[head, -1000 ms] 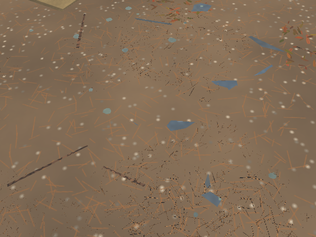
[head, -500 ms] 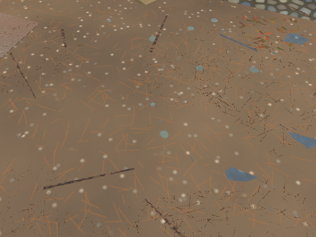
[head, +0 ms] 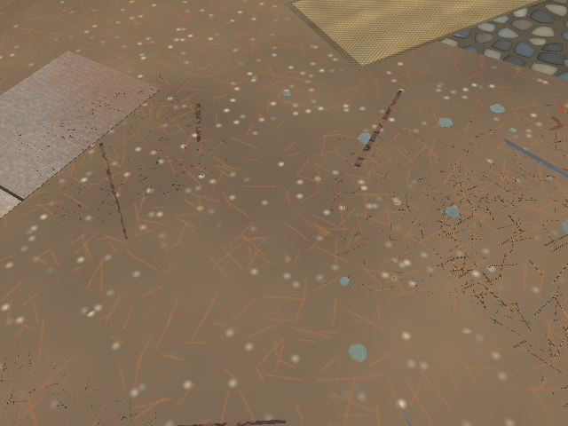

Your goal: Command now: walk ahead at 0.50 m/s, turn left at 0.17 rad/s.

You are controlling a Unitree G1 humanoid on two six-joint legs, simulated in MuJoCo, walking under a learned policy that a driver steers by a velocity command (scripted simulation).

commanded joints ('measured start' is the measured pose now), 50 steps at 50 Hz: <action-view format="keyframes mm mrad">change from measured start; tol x32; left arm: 1 70 95 20 -9 -13 -36 -6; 50 45 152 62 -14 -24 44 8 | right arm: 1 63 -52 -8 -41 -12 7 14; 13 -335 -21 31 -161 1 -8 23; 18 127 -177 -23 -58 -43 -49 -24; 50 -41 -74 -10 -78 3 -41 -15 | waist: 1 -8 -124 -37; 19 -71 260 -351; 50 21 -13 -33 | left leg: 1 -138 67 -19 -20 37 -14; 16 100 42 126 -669 186 -9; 19 698 536 -531 -841 30 168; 25 275 323 -52 -972 257 62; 43 500 335 337 -552 1103 33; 46 -261 31 216 318 -205 -88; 50 -252 180 41 93 17 -78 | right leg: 1 118 -268 292 -261 184 -145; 16 239 -240 175 -55 559 -87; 20 -364 -48 108 738 -318 -31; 35 -388 -133 7 346 184 26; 43 -92 32 -116 153 -95 -122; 46 584 -394 783 -126 -112 -370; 50 207 -253 407 -194 253 -243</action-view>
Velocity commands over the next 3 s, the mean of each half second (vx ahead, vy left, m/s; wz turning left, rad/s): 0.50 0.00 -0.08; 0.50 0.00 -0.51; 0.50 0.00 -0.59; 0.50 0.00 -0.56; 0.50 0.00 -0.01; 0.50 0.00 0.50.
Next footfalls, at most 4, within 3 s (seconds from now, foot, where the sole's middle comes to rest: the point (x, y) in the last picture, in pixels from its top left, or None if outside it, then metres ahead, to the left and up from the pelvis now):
0.34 left None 0.33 0.12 -0.77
0.88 right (353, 388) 0.57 -0.12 -0.77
1.42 left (343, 263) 0.93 -0.13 -0.77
1.94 right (469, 259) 0.93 -0.48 -0.77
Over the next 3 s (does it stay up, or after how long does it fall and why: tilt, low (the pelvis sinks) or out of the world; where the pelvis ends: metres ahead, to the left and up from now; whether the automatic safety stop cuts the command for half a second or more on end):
stays up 1.24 -0.80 -0.01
